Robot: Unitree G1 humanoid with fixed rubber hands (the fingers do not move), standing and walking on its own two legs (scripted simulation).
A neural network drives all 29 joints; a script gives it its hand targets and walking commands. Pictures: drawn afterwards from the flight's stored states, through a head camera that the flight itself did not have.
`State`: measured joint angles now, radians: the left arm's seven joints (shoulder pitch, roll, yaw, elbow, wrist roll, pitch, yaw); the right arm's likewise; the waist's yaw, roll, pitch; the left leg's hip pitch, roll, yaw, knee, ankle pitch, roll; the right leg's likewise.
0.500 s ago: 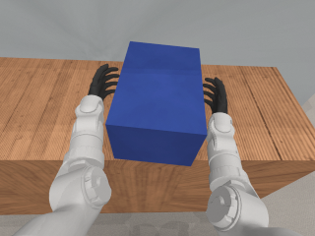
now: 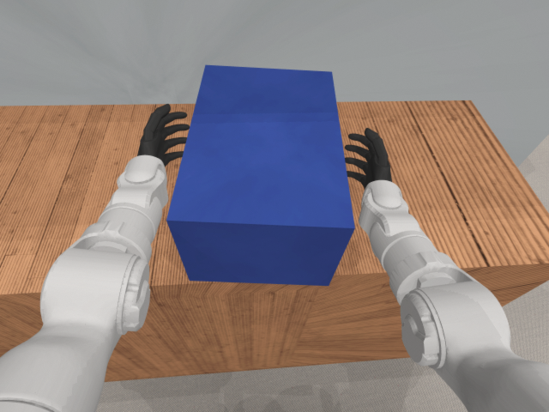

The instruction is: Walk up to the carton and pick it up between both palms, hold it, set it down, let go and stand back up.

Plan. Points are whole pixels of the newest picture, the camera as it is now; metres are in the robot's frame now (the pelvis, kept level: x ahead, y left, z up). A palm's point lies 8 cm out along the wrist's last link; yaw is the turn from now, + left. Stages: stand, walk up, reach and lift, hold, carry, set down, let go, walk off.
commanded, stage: set down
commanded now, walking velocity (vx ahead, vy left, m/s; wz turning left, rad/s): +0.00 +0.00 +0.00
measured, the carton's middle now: (264, 170) +0.47 +0.02 +0.06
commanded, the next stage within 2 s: none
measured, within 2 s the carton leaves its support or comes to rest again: neither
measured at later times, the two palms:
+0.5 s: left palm (116, 123) +0.44 +0.21 +0.18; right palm (404, 143) +0.42 -0.16 +0.16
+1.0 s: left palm (104, 129) +0.42 +0.22 +0.18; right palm (419, 146) +0.40 -0.17 +0.18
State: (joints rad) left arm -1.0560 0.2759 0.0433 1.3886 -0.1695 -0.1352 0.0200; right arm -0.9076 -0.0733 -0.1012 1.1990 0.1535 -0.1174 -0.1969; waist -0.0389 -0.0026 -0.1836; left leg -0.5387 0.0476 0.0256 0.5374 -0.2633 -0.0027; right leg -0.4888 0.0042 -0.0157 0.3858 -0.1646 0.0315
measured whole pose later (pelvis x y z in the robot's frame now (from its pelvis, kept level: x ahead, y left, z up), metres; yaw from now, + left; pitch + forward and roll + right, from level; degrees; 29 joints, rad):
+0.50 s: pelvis -0.03 -0.01 +0.00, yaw +2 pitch +12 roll -1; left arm -1.18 0.43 -0.15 1.29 -0.40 0.12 -0.01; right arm -1.06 -0.16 -0.07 1.06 0.28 0.20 -0.21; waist -0.07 -0.01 -0.17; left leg -0.50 0.02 0.00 0.47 -0.19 0.00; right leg -0.47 -0.02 -0.05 0.40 -0.15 0.02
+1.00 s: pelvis -0.02 -0.01 +0.01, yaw +2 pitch +5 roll -1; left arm -1.01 0.47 0.00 1.00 -0.29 0.31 -0.05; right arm -0.93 -0.18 0.00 0.84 0.37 0.30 -0.26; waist -0.07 -0.03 -0.06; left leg -0.30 0.03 0.01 0.40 -0.19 -0.01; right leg -0.27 -0.01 -0.03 0.31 -0.13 0.01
